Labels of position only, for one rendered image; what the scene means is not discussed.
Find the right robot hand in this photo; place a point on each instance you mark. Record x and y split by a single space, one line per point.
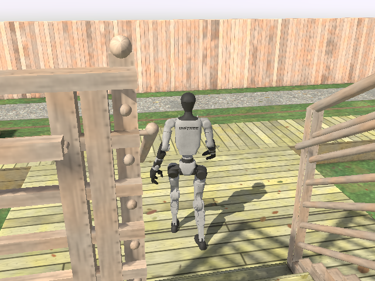
207 153

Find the robot right foot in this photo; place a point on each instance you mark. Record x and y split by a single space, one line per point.
202 245

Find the robot right forearm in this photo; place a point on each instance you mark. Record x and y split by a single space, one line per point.
212 150

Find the robot torso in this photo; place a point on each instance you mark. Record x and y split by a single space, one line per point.
187 139

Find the robot left forearm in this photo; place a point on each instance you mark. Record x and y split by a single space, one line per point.
159 158

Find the left robot upper arm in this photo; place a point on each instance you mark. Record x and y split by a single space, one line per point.
170 123

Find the right robot upper arm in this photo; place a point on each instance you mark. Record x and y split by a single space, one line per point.
208 132

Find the left robot hand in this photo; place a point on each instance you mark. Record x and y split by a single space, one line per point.
153 175

